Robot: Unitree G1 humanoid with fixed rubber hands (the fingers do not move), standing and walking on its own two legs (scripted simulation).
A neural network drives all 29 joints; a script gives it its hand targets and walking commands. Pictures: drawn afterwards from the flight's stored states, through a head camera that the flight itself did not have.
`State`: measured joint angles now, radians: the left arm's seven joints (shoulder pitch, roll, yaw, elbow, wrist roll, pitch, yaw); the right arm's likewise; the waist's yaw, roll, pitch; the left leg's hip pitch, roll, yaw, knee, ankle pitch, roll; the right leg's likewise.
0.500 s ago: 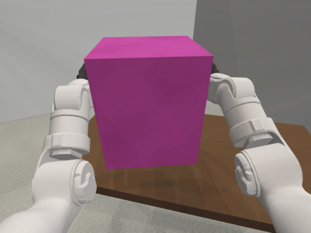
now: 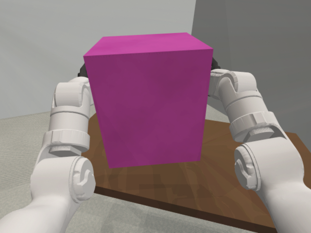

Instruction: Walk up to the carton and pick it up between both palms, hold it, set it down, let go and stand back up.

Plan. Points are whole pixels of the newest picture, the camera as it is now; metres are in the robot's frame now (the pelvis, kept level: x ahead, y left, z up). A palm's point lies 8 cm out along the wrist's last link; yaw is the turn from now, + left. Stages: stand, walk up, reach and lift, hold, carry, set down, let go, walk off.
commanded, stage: hold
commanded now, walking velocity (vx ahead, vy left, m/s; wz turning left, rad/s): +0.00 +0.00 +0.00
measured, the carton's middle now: (149, 96) +0.36 +0.00 +0.29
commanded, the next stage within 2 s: set down in 0.76 s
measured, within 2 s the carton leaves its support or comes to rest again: neither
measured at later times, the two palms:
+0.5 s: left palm (91, 86) +0.38 +0.14 +0.30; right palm (213, 88) +0.37 -0.16 +0.31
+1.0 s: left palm (85, 82) +0.39 +0.15 +0.31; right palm (210, 76) +0.37 -0.15 +0.34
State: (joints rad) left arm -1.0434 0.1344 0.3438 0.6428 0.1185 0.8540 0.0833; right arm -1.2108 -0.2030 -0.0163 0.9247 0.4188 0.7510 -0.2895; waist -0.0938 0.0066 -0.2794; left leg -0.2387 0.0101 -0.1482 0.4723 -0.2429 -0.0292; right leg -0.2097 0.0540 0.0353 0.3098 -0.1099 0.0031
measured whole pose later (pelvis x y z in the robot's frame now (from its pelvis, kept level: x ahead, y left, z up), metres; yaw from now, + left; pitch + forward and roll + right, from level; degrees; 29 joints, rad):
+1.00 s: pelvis +0.00 +0.00 +0.00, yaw +1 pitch +0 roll -2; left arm -1.05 0.15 0.34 0.67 0.09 0.77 0.09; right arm -1.23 -0.19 -0.02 0.95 0.40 0.68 -0.29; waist -0.10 0.02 -0.27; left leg -0.23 0.01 -0.16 0.47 -0.25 -0.03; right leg -0.19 0.05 0.03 0.30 -0.12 0.00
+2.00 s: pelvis +0.03 +0.01 +0.00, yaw +0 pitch -4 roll -2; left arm -0.88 0.08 0.35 0.72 0.16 0.49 0.10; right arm -0.96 -0.08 -0.11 0.94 0.22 0.32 -0.18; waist -0.14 -0.01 -0.09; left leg -0.07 0.00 -0.13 0.40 -0.26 -0.01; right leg -0.05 0.03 0.04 0.26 -0.14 0.01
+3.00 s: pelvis +0.03 +0.00 +0.00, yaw +0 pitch +2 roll -1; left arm -0.90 0.08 0.31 0.96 0.13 0.26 0.13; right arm -0.87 0.00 -0.35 0.96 -0.03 0.16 -0.10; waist -0.15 -0.01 -0.13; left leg -0.18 0.00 -0.11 0.38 -0.24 -0.02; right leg -0.18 0.03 0.02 0.29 -0.14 0.01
